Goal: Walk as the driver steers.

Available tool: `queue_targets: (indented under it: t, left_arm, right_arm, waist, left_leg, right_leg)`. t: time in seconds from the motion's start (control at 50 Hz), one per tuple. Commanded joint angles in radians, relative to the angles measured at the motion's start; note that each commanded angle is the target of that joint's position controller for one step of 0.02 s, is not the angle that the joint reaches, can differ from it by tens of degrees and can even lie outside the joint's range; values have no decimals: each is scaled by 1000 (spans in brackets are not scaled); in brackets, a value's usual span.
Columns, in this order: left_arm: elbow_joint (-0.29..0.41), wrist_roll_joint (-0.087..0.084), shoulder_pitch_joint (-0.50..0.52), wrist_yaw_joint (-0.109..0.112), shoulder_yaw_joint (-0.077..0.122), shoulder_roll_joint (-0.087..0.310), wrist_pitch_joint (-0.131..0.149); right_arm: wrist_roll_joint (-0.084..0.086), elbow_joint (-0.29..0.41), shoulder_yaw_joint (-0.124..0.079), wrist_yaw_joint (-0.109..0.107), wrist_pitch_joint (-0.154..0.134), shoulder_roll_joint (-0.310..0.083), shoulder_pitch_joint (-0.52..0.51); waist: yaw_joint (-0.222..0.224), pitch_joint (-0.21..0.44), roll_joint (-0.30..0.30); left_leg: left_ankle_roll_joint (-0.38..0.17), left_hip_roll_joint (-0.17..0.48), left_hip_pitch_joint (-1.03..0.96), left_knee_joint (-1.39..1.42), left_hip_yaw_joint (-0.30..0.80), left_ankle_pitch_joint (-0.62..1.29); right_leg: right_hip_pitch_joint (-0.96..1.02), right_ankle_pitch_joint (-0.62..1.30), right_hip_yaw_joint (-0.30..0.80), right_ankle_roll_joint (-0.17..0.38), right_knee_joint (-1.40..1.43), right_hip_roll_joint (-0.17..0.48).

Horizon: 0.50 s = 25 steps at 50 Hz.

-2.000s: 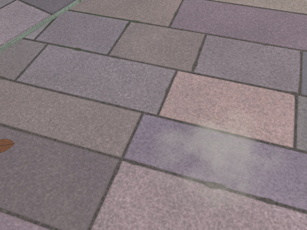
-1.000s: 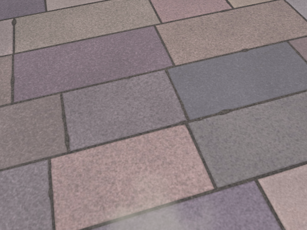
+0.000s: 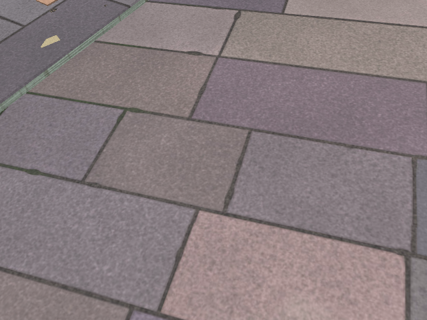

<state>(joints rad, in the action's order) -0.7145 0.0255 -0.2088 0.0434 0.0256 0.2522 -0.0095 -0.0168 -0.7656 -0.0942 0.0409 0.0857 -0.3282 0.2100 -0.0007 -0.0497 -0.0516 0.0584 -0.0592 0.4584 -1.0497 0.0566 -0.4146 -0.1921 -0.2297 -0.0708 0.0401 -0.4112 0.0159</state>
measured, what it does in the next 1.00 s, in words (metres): steps on the spot, turning left: left foot, then right foot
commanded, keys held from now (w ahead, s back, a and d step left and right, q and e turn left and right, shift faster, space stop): q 1.00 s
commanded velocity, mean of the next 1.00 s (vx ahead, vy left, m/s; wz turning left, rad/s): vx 0.00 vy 0.00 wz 0.60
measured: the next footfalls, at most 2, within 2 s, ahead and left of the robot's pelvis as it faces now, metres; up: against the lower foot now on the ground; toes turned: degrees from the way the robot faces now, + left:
left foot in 0.22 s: +0.01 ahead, +0.12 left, +0.00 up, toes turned +9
right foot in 0.74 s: +0.09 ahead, -0.05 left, +0.00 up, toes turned +31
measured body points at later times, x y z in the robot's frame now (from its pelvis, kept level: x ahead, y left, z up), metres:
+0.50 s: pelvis -0.01 +0.04 +0.00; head +0.02 +0.07 +0.45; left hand +0.02 +0.34 -0.13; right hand +0.18 -0.20 -0.10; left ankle -0.03 +0.11 -0.75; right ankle +0.04 -0.11 -0.68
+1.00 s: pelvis +0.00 +0.00 +0.00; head +0.05 +0.00 +0.45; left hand -0.04 +0.30 -0.09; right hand +0.25 -0.18 -0.13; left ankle -0.10 +0.09 -0.67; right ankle +0.06 -0.07 -0.75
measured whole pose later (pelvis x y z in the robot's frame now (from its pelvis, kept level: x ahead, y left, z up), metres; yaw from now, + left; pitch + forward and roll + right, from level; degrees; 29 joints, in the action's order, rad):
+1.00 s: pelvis +0.00 +0.00 +0.00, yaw +36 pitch +0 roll +1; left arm -0.68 0.02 -0.19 0.04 0.02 0.26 -0.02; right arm -0.01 -0.75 -0.08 0.04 0.09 -0.35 0.22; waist -0.01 -0.08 -0.05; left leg 0.06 -0.06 0.43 -1.04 0.07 -0.43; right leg -0.19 -0.22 -0.08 0.04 -0.42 0.02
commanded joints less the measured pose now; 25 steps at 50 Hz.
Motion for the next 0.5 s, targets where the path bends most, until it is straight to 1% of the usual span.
queue_targets:
  t: [0.02,0.06,0.12,0.14,0.16,0.18,0.2,0.22,0.24,0.26,0.28,0.3,0.32,0.34,0.36,0.38,0.42,0.46,0.5]
  left_arm:
    - [32,2,-66,-2,53,175,8]
    - [33,4,-51,-12,58,185,8]
    - [28,5,-37,-25,68,206,5]
    - [25,3,-36,-28,71,211,3]
    - [24,-2,-29,-30,73,216,1]
    - [22,-12,-14,-30,74,217,-3]
    - [12,-13,-36,-31,74,209,-6]
    - [32,-2,-70,-35,61,153,-13]
    - [106,2,16,-22,41,104,-29]
    - [93,4,42,-14,48,144,-41]
    - [78,-10,32,-19,50,143,-43]
    - [60,-17,16,-23,54,151,-36]
    - [55,-5,7,-26,60,167,-33]
    - [39,5,-18,-30,62,171,-33]
    - [36,5,-28,-34,61,167,-35]
    - [37,1,-26,-36,59,159,-37]
    - [46,-3,-1,-35,55,146,-43]
    - [56,-3,24,-30,53,142,-46]
    - [65,-4,46,-27,52,141,-45]
  right_arm:
    - [5,89,-1,8,-6,-47,-56]
    - [10,101,8,12,-5,-36,-70]
    - [19,116,12,10,-8,-39,-69]
    - [20,119,12,9,-11,-41,-65]
    - [18,119,12,7,-15,-38,-51]
    - [10,111,13,3,-23,-34,-21]
    - [-3,102,10,-8,-35,-54,7]
    - [-18,106,-11,-20,-52,-157,37]
    - [1,109,-43,-19,-56,-279,92]
    - [13,96,-38,-21,-55,-226,129]
    - [15,98,-18,-26,-52,-170,68]
    - [11,109,-6,-33,-47,-133,-9]
    - [16,117,-1,-41,-47,-119,-44]
    - [15,119,3,-43,-47,-110,-46]
    - [16,116,2,-41,-48,-114,-31]
    - [16,112,-1,-39,-51,-122,-15]
    - [14,102,-6,-38,-54,-134,15]
    - [10,97,-9,-38,-53,-139,40]
    - [5,94,-12,-39,-51,-145,58]
  waist:
    - [43,75,212]
    - [43,77,224]
    - [40,88,248]
    - [37,91,250]
    - [24,94,244]
    - [-6,99,218]
    - [-26,108,143]
    - [-20,116,-113]
    - [-53,94,-246]
    - [-79,102,-98]
    - [-40,52,-70]
    - [-3,20,-57]
    - [10,22,-81]
    - [13,53,-88]
    - [13,77,-71]
    - [9,87,-54]
    - [-4,78,-51]
    - [-20,65,-68]
    - [-31,63,-71]
  left_leg:
    - [6,21,95,96,-40,-34]
    - [-9,32,14,188,-70,-45]
    - [-39,26,-96,307,-119,-51]
    - [-49,24,-121,354,-128,-40]
    - [-62,19,-161,427,-137,-3]
    - [-78,10,-236,552,-144,93]
    - [-94,21,-338,688,-87,218]
    - [-143,247,-477,781,234,362]
    - [-319,454,-431,738,492,740]
    - [-371,425,-439,717,419,758]
    - [-352,360,-390,721,333,697]
    - [-303,282,-350,733,266,620]
    - [-278,240,-353,732,239,621]
    - [-273,214,-359,723,219,670]
    - [-274,209,-367,717,218,686]
    - [-275,209,-374,715,227,679]
    - [-281,208,-385,719,260,619]
    - [-289,210,-389,721,302,552]
    - [-297,213,-384,716,343,511]
  right_leg:
    - [216,502,155,171,57,256]
    - [175,496,120,165,46,262]
    - [128,513,85,151,11,271]
    - [123,507,80,144,-7,277]
    - [109,487,68,128,-37,278]
    - [68,427,36,95,-94,266]
    - [-12,299,-5,36,-186,243]
    - [-232,-68,-90,-38,-441,148]
    - [-410,-432,-26,-74,-585,-16]
    - [-417,-411,76,-76,-695,20]
    - [-417,-327,97,-73,-714,31]
    - [-402,-240,111,-73,-673,43]
    - [-392,-190,105,-77,-659,39]
    - [-366,-160,95,-84,-674,26]
    - [-355,-147,94,-88,-679,16]
    - [-356,-141,95,-91,-668,12]
    - [-376,-140,100,-96,-618,8]
    - [-390,-147,107,-96,-561,1]
    - [-383,-157,115,-93,-512,-7]
Keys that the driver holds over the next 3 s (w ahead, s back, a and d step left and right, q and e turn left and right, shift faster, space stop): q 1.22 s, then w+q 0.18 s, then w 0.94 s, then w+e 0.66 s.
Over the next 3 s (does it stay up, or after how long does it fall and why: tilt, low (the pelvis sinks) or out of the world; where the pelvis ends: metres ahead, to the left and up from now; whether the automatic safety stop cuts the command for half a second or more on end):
stays up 0.52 0.64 -0.01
